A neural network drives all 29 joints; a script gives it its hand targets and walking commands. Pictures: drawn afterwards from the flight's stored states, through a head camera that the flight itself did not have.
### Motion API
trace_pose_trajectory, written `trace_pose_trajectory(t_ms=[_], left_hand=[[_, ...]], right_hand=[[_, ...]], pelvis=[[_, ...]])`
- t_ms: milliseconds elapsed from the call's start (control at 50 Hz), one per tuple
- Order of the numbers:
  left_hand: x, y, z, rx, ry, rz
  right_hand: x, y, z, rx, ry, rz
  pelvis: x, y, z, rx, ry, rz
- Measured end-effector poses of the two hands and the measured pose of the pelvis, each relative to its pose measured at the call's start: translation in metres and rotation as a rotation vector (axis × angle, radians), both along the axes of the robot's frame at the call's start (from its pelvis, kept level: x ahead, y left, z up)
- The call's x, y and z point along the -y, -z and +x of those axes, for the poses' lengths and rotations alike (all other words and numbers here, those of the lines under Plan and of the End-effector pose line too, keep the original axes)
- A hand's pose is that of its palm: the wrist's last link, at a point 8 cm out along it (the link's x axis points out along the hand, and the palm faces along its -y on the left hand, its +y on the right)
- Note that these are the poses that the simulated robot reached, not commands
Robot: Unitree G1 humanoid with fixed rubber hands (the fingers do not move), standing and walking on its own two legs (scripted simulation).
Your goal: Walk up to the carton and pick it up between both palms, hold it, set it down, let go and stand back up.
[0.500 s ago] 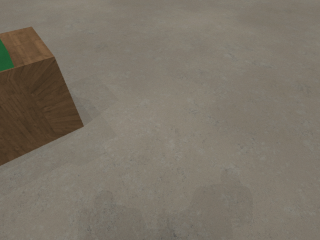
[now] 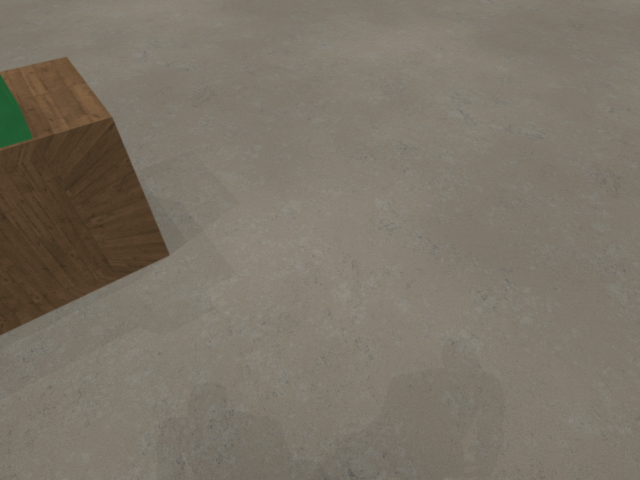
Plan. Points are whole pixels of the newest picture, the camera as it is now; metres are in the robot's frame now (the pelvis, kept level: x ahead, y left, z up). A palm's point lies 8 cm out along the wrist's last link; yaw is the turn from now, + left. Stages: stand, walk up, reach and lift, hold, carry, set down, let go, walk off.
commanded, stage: stand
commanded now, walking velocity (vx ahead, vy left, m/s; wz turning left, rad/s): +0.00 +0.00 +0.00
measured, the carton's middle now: out of the picture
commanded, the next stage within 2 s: walk up in 0.42 s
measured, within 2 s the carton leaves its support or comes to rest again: neither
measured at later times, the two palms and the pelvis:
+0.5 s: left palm out of the picture -0.05 +0.21 -0.15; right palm out of the picture -0.04 -0.19 -0.15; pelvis -0.01 +0.01 +0.00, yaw +0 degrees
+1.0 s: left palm out of the picture +0.02 +0.41 -0.18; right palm out of the picture +0.16 -0.14 -0.13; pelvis +0.05 +0.12 -0.04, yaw +19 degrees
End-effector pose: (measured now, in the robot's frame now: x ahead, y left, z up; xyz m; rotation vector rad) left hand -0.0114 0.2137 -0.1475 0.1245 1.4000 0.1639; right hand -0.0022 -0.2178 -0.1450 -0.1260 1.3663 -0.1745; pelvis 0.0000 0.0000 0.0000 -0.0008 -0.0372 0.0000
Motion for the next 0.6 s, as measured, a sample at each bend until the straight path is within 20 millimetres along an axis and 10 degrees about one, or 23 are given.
trace_pose_trajectory(t_ms=[600], left_hand=[[0.007, 0.003, -0.044, -0.115, -0.010, -0.043]], right_hand=[[-0.027, 0.002, -0.042, -0.095, 0.011, 0.032]], pelvis=[[-0.011, -0.002, -0.011, 0.002, 0.002, 0.000]])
